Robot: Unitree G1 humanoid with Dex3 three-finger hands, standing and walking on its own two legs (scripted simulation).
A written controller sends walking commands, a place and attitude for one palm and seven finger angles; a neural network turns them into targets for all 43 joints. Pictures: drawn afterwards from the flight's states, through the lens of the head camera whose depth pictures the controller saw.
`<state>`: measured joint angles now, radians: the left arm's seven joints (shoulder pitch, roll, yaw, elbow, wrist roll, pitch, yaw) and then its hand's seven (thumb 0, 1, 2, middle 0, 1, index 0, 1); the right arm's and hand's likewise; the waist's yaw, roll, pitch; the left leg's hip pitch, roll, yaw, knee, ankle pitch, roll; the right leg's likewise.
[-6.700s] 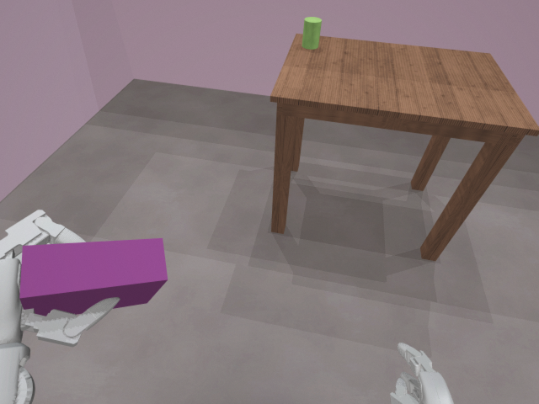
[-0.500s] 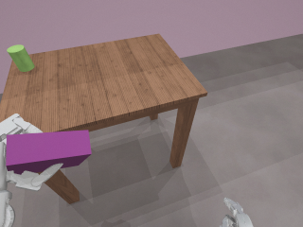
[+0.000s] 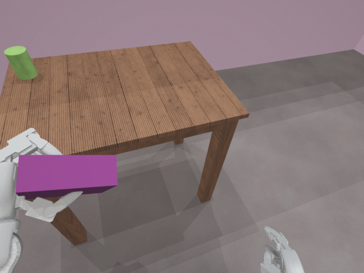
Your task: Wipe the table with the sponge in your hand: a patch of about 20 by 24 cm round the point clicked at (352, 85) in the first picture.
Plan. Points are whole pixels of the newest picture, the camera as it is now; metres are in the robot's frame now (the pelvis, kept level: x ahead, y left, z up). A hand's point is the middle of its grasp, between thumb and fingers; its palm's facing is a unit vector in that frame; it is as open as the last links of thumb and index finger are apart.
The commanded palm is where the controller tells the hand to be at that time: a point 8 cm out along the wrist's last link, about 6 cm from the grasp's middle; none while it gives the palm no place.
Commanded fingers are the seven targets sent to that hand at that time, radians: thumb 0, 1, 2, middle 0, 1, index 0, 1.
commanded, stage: shuffle to correct the standing spot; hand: left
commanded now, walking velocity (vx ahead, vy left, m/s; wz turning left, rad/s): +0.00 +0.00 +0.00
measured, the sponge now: (82, 176) +0.23 +0.20 +0.14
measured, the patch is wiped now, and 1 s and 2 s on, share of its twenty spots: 0.00 0.00 0.00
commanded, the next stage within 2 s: come to a stop and stand still in 1.08 s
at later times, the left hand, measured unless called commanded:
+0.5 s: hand (50, 137) +0.30 +0.27 +0.16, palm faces +0.45 -0.81 -0.37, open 9.1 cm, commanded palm +0.24 +0.30 +0.18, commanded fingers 0.00 0.10 1.30 -1.20 -1.60 -1.20 -1.60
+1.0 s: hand (69, 92) +0.41 +0.28 +0.18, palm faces +0.38 -0.78 -0.50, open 9.1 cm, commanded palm +0.35 +0.32 +0.18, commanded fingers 0.00 0.10 1.30 -1.20 -1.60 -1.20 -1.60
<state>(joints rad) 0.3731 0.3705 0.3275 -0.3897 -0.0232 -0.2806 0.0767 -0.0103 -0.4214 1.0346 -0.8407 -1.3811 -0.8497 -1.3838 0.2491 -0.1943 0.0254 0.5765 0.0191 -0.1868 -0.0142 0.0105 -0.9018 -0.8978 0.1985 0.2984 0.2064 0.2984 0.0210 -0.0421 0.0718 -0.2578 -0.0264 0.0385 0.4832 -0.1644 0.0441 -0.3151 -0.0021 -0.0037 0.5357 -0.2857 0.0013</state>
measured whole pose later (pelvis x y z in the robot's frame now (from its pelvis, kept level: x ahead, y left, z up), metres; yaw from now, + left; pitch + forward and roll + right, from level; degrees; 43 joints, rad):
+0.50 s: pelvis +0.09 +0.01 -0.01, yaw +1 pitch -1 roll -1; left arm 0.38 0.36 0.38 -0.41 -0.02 -0.24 0.10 -0.01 -0.42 1.04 -0.84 -1.39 -0.85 -1.39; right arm 0.23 -0.19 0.03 0.57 0.00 -0.14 -0.02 0.01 -0.90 -0.90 0.20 0.30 0.21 0.30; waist 0.03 -0.02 0.02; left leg -0.23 -0.03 0.03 0.62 -0.37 0.05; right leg -0.26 0.02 0.04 0.60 -0.31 0.00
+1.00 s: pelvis +0.19 +0.04 -0.02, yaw +1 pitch -2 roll -1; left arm 0.46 0.44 0.45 -0.54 -0.05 -0.27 0.09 -0.01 -0.42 1.04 -0.84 -1.39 -0.84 -1.39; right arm 0.22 -0.22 -0.01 0.60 0.00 -0.05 0.02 0.01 -0.90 -0.90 0.20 0.30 0.21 0.30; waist -0.02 0.03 0.11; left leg -0.49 -0.02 -0.01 1.38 -0.41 0.00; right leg -0.34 0.03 -0.19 0.70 -0.33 -0.11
